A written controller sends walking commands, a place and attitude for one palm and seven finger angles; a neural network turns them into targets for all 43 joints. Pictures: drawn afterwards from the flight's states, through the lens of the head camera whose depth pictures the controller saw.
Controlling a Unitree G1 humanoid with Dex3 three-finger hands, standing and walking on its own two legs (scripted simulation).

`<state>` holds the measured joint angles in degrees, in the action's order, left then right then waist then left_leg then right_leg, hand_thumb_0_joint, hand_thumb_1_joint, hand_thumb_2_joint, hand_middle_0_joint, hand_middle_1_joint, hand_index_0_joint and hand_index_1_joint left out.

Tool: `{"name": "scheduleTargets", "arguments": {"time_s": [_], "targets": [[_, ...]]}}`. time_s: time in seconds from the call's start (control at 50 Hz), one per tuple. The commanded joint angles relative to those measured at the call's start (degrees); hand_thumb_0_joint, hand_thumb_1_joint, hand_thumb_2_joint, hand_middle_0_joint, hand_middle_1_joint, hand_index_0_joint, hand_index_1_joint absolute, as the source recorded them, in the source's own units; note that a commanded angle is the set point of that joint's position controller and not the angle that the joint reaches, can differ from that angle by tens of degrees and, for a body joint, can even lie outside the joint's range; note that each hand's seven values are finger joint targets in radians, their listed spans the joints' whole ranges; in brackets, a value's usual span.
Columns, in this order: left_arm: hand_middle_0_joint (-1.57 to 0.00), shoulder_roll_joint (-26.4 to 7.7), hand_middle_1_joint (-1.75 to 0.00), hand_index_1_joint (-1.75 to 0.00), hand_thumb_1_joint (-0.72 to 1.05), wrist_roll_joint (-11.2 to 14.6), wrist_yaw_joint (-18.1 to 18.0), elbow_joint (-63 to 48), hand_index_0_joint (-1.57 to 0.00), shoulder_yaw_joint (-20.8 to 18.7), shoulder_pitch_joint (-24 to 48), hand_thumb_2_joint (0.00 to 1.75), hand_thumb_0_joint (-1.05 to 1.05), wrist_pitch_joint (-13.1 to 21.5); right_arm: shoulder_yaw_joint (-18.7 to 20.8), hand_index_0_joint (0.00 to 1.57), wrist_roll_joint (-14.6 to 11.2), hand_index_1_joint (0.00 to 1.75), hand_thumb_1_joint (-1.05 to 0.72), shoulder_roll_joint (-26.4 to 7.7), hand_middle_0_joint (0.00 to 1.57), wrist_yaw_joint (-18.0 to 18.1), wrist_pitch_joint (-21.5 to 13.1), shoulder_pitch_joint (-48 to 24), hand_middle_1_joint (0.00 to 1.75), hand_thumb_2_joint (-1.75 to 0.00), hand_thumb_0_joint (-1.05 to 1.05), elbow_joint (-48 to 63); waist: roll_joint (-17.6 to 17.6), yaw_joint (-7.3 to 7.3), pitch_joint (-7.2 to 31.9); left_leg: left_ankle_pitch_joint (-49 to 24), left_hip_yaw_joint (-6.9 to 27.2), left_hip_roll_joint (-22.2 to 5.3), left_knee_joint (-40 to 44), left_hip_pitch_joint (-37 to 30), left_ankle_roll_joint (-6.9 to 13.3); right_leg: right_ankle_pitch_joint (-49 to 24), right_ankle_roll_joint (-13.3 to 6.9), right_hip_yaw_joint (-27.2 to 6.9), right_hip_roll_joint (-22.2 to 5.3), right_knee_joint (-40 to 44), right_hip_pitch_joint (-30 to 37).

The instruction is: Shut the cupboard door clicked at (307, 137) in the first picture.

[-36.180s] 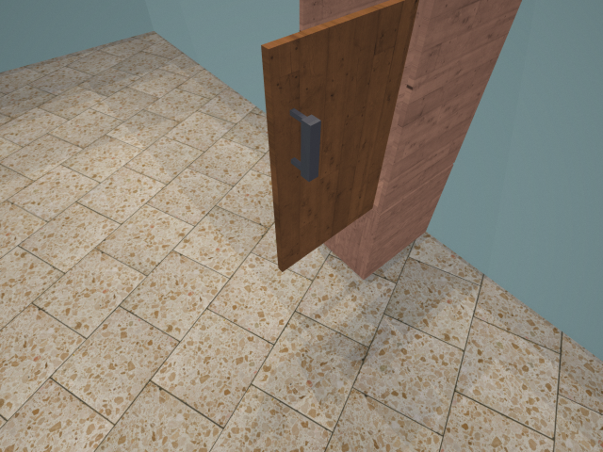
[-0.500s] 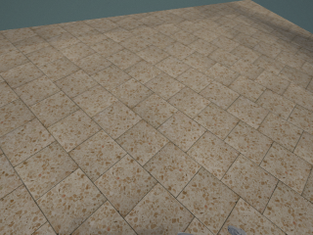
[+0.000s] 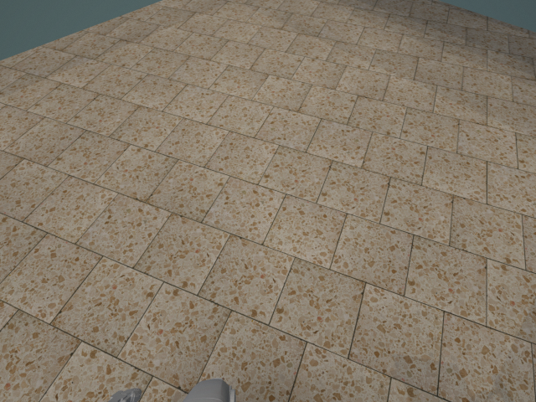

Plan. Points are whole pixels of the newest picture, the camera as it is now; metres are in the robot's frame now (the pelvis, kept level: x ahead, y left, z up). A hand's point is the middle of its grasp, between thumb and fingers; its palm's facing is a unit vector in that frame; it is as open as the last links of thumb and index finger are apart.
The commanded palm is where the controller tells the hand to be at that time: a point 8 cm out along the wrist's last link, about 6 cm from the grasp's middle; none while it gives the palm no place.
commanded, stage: turn to face it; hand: left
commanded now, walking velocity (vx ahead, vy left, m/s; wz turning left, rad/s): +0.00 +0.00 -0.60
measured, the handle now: out of the picture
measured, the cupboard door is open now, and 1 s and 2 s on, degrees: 57 57 57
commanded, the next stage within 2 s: none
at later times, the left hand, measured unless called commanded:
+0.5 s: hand (181, 372) +0.18 +0.16 -0.15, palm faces -0.30 -0.91 -0.28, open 7.4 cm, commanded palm none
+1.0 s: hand (199, 348) +0.22 +0.14 -0.17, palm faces -0.54 -0.82 -0.20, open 7.4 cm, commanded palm none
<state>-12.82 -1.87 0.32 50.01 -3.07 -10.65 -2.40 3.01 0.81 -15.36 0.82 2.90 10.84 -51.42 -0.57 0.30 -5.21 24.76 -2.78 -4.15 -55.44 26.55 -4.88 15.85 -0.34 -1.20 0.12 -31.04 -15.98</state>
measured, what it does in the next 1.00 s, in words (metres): steps on the spot, turning right: left foot, then right foot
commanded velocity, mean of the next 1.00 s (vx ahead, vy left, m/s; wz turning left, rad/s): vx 0.00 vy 0.00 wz -0.60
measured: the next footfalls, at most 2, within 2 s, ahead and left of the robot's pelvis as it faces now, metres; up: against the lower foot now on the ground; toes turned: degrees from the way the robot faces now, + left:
left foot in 0.10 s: +0.08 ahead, +0.14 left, +0.00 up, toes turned +0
right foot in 0.46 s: +0.00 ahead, -0.12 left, +0.00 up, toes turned -22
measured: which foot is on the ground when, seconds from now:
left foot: up 0.00-0.08, down 0.10-0.46, up 0.48-0.78, down 0.80-1.00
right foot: down 0.00-0.10, up 0.12-0.44, down 0.46-0.80, up 0.82-1.00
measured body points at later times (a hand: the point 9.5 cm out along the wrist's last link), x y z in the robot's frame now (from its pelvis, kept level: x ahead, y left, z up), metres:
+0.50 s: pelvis +0.00 +0.00 -0.01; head +0.04 -0.03 +0.44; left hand +0.20 +0.21 -0.13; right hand -0.03 -0.26 -0.16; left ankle +0.04 +0.14 -0.72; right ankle -0.04 -0.11 -0.74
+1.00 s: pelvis +0.03 +0.01 +0.01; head +0.09 +0.01 +0.45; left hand +0.25 +0.19 -0.15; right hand -0.04 -0.24 -0.12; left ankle +0.09 +0.11 -0.73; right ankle -0.07 -0.08 -0.66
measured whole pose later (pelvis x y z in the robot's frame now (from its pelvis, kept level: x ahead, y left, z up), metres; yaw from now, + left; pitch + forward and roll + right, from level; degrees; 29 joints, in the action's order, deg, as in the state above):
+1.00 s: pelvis +0.03 +0.01 +0.01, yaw -36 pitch +1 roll -2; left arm -15.6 -1.4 2.0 51.1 -5.2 -10.0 -4.9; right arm 0.5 1.9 -11.3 1.3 0.4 11.2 -49.4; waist 1.7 -1.2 -5.5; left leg 16.1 -8.3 -6.5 -29.5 13.8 0.0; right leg 26.9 3.0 1.6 -0.2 -60.3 -26.3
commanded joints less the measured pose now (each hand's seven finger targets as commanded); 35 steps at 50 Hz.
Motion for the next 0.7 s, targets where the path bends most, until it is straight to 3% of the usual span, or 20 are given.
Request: {"name": "scheduleTargets", "arguments": {"time_s": [0.0, 0.04, 0.06, 0.08, 0.1, 0.12, 0.14, 0.18, 0.2, 0.3, 0.36, 0.4, 0.42, 0.44, 0.46, 0.48, 0.52, 0.54, 0.6, 0.68], "targets": [[-0.20, -13.01, -0.30, -0.30, 0.90, 0.02, -0.55, -4.22, -0.20, -3.87, 1.20, 0.90, 0.00, 0.70, 0.64, 0.20, -0.40, 0.30, -0.90, -2.90, 0.20, 0.33, -1.97, 1.73, 0.30, -0.90, 0.00, 5.03, 9.22, -0.07, 7.81, -1.69, -0.04, 1.48, 13.28, -4.58, 0.31, -20.01, -9.77, -15.23, -12.88, 7.77, 3.32], [-0.20, -12.09, -0.30, -0.30, 0.90, 0.68, -0.41, -4.41, -0.20, -3.76, 2.88, 0.90, 0.00, 0.22, 0.52, 0.20, -0.36, 0.30, -0.90, -3.56, 0.20, 0.69, -2.64, 6.13, 0.30, -0.90, 0.00, 3.59, 8.43, 1.92, 8.40, -10.83, -0.61, 2.24, 25.41, -13.51, 0.59, -16.52, -6.38, -14.65, -10.06, 4.16, -1.35], [-0.20, -9.68, -0.30, -0.30, 0.90, 1.17, -0.32, -4.88, -0.20, -3.33, 2.55, 0.90, 0.00, -0.20, 0.94, 0.20, -0.04, 0.30, -0.90, -6.28, 0.20, 0.90, -3.28, 7.84, 0.30, -0.90, 0.00, 3.08, 1.69, 2.49, 9.08, -12.26, 4.61, -2.59, 34.05, -19.62, 2.10, -9.02, -3.32, -11.80, -5.61, -0.91, -7.01], [-0.20, -5.94, -0.30, -0.30, 0.90, 1.64, 0.22, -5.83, -0.20, -2.56, 0.47, 0.90, 0.00, -0.55, 1.93, 0.20, 0.87, 0.30, -0.90, -12.30, 0.20, 1.02, -3.61, 9.21, 0.30, -0.90, 0.00, 3.44, -16.01, 2.21, 9.54, -16.18, 19.65, -16.77, 38.94, -23.73, 7.65, 10.42, 0.50, -3.67, 2.79, -13.51, -15.36], [-0.20, -6.96, -0.30, -0.30, 0.90, 1.13, 0.45, -7.21, -0.20, -2.23, 2.27, 0.90, 0.00, -0.21, 2.03, 0.20, 0.88, 0.30, -0.90, -13.91, 0.20, 1.20, -3.32, 10.18, 0.30, -0.90, 0.00, 4.48, -14.88, 3.15, 8.20, -19.26, 24.83, -24.04, 39.86, -19.19, 13.08, 20.29, 1.38, -0.56, 1.98, -25.23, -15.17], [-0.20, -6.98, -0.30, -0.30, 0.90, 0.42, 0.57, -6.38, -0.20, -2.72, 3.51, 0.90, 0.00, -0.37, 1.71, 0.20, 1.36, 0.30, -0.90, -12.34, 0.20, 1.55, -3.78, 8.95, 0.30, -0.90, 0.00, 3.71, -13.99, 2.63, 7.61, -23.24, 23.58, -22.80, 40.13, -17.78, 13.26, 19.18, 1.91, -2.39, 0.84, -32.64, -16.39], [-0.20, -7.30, -0.30, -0.30, 0.90, 0.49, 1.01, -5.69, -0.20, -3.21, 2.86, 0.90, 0.00, -0.43, 1.23, 0.20, 1.30, 0.30, -0.90, -10.81, 0.20, 1.61, -3.81, 6.11, 0.30, -0.90, 0.00, 4.63, -12.32, 0.93, 6.20, -25.04, 18.20, -20.45, 39.20, -15.92, 12.82, 16.02, 2.22, -1.91, -0.54, -36.86, -16.08], [-0.20, -6.26, -0.30, -0.30, 0.90, 0.81, 1.75, -4.59, -0.20, -3.13, 2.35, 0.90, 0.00, -0.92, 0.75, 0.20, 1.25, 0.30, -0.90, -8.57, 0.20, 1.64, -3.57, 2.57, 0.30, -0.90, 0.00, 5.46, -9.84, -0.33, 5.34, -28.65, 7.93, -16.22, 37.38, -16.44, 11.77, 11.64, 3.14, 0.28, -1.88, -36.43, -15.19], [-0.20, -5.53, -0.30, -0.30, 0.90, 0.84, 2.02, -4.73, -0.20, -2.96, 2.60, 0.90, 0.00, -1.02, 0.72, 0.20, 1.13, 0.30, -0.90, -8.06, 0.20, 1.70, -3.53, 2.36, 0.30, -0.90, 0.00, 5.42, -10.03, -0.18, 5.42, -30.64, 5.30, -15.69, 36.49, -17.44, 11.74, 11.44, 3.29, 1.72, -2.33, -33.69, -14.70], [-0.20, -3.88, -0.30, -0.30, 0.90, 0.81, 2.13, -5.83, -0.20, -2.18, 5.00, 0.90, 0.00, -0.88, 1.95, 0.20, 1.08, 0.30, -0.90, -8.95, 0.20, 1.11, -2.98, 6.18, 0.30, -0.90, 0.00, 2.92, -10.91, 2.26, 6.90, -31.88, 0.48, -16.63, 33.70, -20.13, 11.93, 10.99, 2.71, 5.86, -1.24, -18.05, -8.60], [-0.20, -4.09, -0.30, -0.30, 0.90, 0.86, 1.99, -5.67, -0.20, -2.12, 3.51, 0.90, 0.00, -0.46, 2.63, 0.20, 0.99, 0.30, -0.90, -10.24, 0.20, 0.67, -2.66, 5.05, 0.30, -0.90, 0.00, 2.74, -12.57, 1.38, 7.96, -30.80, -1.87, -17.10, 30.28, -19.03, 10.50, 7.14, 1.70, 7.44, -0.30, -8.24, -2.72], [-0.20, -6.70, -0.30, -0.30, 0.90, 0.58, 1.59, -4.07, -0.20, -2.80, -2.01, 0.90, 0.00, 0.12, 2.92, 0.20, 0.42, 0.30, -0.90, -9.56, 0.20, 0.25, -2.34, 3.46, 0.30, -0.90, 0.00, 3.26, -7.02, -1.54, 8.66, -23.06, -5.33, -14.28, 21.93, -12.04, 6.17, -4.37, 0.23, 6.14, -0.97, 5.17, 8.67], [-0.20, -11.83, -0.30, -0.30, 0.90, 0.11, 0.99, -3.20, -0.20, -3.73, -5.02, 0.90, 0.00, 0.74, 2.36, 0.20, -0.09, 0.30, -0.90, -6.12, 0.20, -0.04, -2.12, 2.84, 0.30, -0.90, 0.00, 4.58, 6.99, -3.30, 9.33, -8.39, -9.40, -8.48, 11.60, -2.36, 2.44, -10.70, -3.27, -6.86, -11.47, 12.03, 16.06], [-0.20, -16.42, -0.30, -0.30, 0.90, 0.32, 0.32, -2.46, -0.20, -4.36, -6.99, 0.90, 0.00, 1.00, 1.32, 0.20, 0.06, 0.30, -0.90, -3.07, 0.20, -0.17, -1.75, -0.91, 0.30, -0.90, 0.00, 7.48, 18.24, -4.98, 6.97, 12.20, -6.88, -1.22, -1.00, 8.67, 0.48, -23.86, -9.38, -21.32, -21.95, 13.87, 15.09], [-0.20, -16.63, -0.30, -0.30, 0.90, 0.72, -0.27, -2.45, -0.20, -4.43, -7.86, 0.90, 0.00, 0.90, 1.15, 0.20, 0.09, 0.30, -0.90, -4.50, 0.20, 0.42, -0.97, -3.05, 0.30, -0.90, 0.00, 7.92, 14.45, -5.54, 6.61, 10.37, 0.57, -1.65, -8.02, 9.84, 0.96, -22.23, -12.15, -22.54, -22.26, 14.19, 11.18], [-0.20, -15.37, -0.30, -0.30, 0.90, 0.49, -0.71, -2.69, -0.20, -4.54, -4.31, 0.90, 0.00, 1.02, 1.37, 0.20, -0.04, 0.30, -0.90, -4.20, 0.20, 0.71, -1.01, -3.10, 0.30, -0.90, 0.00, 7.23, 17.42, -3.66, 5.43, 7.91, 2.71, -1.78, -11.45, 12.35, 0.91, -18.18, -12.58, -23.27, -20.22, 14.78, 10.14], [-0.20, -11.55, -0.30, -0.30, 0.90, 0.58, -0.89, -4.12, -0.20, -3.45, 1.24, 0.90, 0.00, 0.98, 1.52, 0.20, 0.12, 0.30, -0.90, -4.69, 0.20, 0.32, -1.41, -1.35, 0.30, -0.90, 0.00, 5.28, 11.47, -0.82, 6.11, 0.06, 3.06, -2.93, -10.29, 9.17, 0.23, -19.32, -10.69, -14.41, -15.03, 11.69, 8.96], [-0.20, -10.96, -0.30, -0.30, 0.90, 0.51, -0.91, -4.49, -0.20, -3.26, 1.76, 0.90, 0.00, 1.22, 1.31, 0.20, 0.21, 0.30, -0.90, -4.23, 0.20, 0.21, -1.43, -0.33, 0.30, -0.90, 0.00, 4.72, 10.83, -0.19, 7.17, -0.88, 2.22, -2.38, -7.81, 6.83, -0.14, -22.45, -10.31, -12.74, -13.88, 10.62, 8.18], [-0.20, -11.55, -0.30, -0.30, 0.90, 0.25, -0.81, -3.91, -0.20, -3.32, 0.63, 0.90, 0.00, 1.26, 1.17, 0.20, -0.03, 0.30, -0.90, -3.34, 0.20, 0.09, -1.27, -0.42, 0.30, -0.90, 0.00, 4.69, 8.50, -0.49, 7.36, -1.32, 1.08, -0.43, -0.48, 2.68, -0.30, -21.91, -10.34, -13.26, -13.01, 10.33, 6.73], [-0.20, -12.66, -0.30, -0.30, 0.90, 0.20, -0.64, -3.40, -0.20, -3.91, -0.18, 0.90, 0.00, 0.92, 0.89, 0.20, -0.34, 0.30, -0.90, -3.05, 0.20, 0.40, -1.86, -0.43, 0.30, -0.90, 0.00, 5.61, 9.59, -0.85, 8.12, -0.85, 0.79, 1.57, 11.39, -1.66, 0.22, -22.89, -10.67, -17.42, -12.67, 8.49, 6.67]]}}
